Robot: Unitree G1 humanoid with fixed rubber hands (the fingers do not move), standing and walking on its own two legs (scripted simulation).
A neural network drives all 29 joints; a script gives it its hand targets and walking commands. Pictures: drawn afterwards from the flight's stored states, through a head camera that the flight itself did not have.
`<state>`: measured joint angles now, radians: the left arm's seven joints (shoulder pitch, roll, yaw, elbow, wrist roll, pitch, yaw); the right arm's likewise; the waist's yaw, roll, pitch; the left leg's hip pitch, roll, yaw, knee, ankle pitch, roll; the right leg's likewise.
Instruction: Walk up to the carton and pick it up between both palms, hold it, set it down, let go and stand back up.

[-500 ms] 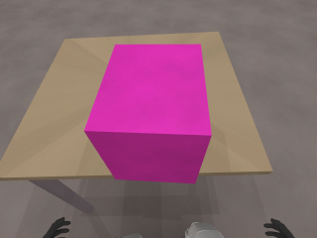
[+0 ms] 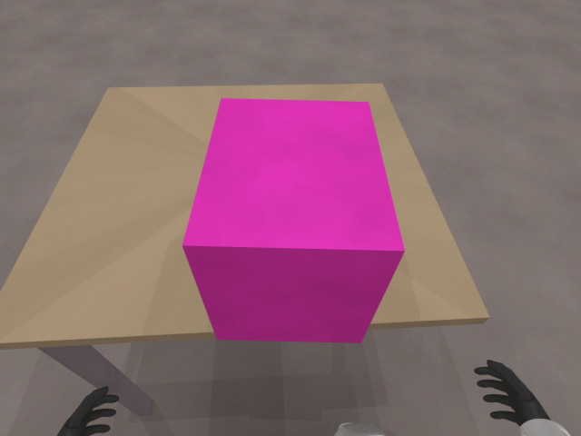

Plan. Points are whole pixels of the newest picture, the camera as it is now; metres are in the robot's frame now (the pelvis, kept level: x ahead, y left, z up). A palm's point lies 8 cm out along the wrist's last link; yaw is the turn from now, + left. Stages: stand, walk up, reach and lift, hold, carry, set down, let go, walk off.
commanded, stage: walk up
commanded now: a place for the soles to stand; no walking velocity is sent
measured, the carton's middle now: (291, 222) +0.40 +0.01 +0.06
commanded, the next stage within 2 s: none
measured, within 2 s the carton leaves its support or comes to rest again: neither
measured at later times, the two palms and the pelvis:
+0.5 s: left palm out of the picture +0.12 +0.30 -0.08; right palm out of the picture +0.06 -0.35 -0.09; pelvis -0.03 -0.02 +0.00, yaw -4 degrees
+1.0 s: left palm out of the picture +0.08 +0.27 -0.09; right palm out of the picture -0.03 -0.36 -0.08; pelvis -0.08 -0.03 +0.00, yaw -6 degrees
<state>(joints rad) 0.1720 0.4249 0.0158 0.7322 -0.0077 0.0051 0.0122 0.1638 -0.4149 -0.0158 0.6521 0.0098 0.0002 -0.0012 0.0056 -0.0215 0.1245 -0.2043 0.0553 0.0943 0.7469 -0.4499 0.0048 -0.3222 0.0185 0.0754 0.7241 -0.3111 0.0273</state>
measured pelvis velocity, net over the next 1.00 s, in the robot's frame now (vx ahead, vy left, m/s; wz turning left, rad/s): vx -0.08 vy -0.03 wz -0.11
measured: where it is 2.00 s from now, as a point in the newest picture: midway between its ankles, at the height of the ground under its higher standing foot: outside the picture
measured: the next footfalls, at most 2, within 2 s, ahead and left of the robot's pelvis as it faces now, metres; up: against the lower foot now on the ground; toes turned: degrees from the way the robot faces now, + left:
none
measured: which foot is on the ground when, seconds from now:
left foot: down 0.00-1.00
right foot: down 0.00-1.00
